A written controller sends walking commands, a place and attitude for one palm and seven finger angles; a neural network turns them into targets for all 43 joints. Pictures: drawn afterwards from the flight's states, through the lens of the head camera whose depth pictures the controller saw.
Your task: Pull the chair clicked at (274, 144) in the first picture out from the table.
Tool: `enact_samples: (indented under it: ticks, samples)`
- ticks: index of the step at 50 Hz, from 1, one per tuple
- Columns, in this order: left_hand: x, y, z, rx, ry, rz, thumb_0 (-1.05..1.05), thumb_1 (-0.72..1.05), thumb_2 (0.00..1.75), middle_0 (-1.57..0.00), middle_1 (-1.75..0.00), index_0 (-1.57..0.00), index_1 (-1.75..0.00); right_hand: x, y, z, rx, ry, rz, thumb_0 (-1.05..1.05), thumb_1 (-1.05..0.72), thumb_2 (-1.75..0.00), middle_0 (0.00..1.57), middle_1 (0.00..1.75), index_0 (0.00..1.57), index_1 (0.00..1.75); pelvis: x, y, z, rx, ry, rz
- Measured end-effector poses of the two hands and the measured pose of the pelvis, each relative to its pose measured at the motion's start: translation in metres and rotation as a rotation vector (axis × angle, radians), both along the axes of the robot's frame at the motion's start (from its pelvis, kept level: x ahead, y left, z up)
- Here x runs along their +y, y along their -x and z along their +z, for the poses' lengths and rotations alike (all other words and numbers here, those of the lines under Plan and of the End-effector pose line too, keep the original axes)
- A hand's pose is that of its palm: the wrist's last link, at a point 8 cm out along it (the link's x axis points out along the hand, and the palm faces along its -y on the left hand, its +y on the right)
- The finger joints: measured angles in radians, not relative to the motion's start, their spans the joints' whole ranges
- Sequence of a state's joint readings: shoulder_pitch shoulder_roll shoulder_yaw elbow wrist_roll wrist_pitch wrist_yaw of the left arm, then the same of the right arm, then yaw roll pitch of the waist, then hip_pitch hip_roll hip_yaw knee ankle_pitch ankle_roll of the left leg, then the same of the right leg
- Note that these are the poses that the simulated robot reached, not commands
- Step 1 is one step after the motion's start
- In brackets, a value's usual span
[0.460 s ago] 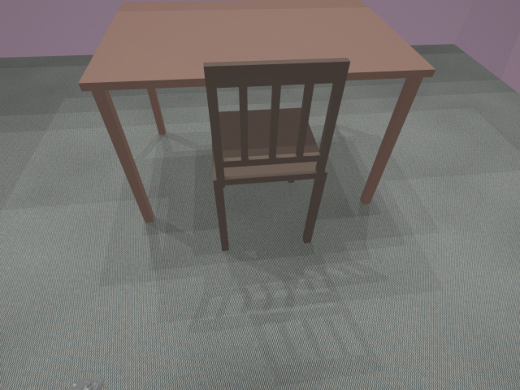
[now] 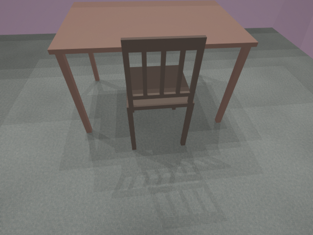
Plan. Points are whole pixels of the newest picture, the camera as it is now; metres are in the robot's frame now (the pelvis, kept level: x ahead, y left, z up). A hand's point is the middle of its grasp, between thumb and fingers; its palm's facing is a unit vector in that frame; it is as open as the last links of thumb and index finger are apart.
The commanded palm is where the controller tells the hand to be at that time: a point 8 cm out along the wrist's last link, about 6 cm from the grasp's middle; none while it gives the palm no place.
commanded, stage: stand and wait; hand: left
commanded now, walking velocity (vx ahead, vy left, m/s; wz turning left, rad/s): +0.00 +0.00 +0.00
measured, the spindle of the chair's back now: (162, 74) +0.89 +0.02 -0.10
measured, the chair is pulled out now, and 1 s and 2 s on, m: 0.00 0.00 0.00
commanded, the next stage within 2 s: look at it before walking up in 0.36 s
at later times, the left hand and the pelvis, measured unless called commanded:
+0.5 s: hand out of the picture +0.07 +0.24 -0.15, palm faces -0.04 -0.94 -0.33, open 7.4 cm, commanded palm none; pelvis +0.00 -0.01 +0.00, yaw +0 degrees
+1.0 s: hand out of the picture +0.08 +0.24 -0.15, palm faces -0.03 -0.94 -0.33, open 7.4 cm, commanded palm none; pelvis +0.00 -0.01 +0.00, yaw +0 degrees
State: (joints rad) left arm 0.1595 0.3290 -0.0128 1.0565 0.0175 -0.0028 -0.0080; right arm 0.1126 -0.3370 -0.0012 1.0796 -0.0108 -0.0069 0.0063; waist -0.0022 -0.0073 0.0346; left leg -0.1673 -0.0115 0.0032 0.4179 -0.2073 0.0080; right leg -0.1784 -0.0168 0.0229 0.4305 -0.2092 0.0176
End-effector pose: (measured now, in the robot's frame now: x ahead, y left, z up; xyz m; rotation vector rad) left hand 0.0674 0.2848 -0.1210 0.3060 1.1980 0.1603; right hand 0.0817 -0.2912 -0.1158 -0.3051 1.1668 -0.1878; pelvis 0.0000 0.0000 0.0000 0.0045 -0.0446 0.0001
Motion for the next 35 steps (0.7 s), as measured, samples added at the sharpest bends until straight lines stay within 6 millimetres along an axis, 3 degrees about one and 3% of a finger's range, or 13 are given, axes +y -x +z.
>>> enact_samples:
  ticks: [13,35]
  samples:
    - [0.002,0.011,0.002,0.026,-0.018,0.012,0.01,0.9,0.89,-0.2,-0.3,-0.2,-0.3,-0.007,0.031,-0.005,0.069,-0.004,-0.031,0.01,-0.9,-0.9,0.21,0.3,0.2,0.3,-0.005,0.004,0.001,-0.001,0.001,-0.001]
    - [-0.004,-0.003,0.006,-0.003,-0.016,0.003,0.0,0.9,0.89,-0.2,-0.3,-0.21,-0.3,-0.009,0.019,-0.003,0.04,-0.008,-0.025,0.01,-0.9,-0.9,0.21,0.3,0.2,0.3,-0.009,0.001,0.003,0.004,-0.001,-0.004]
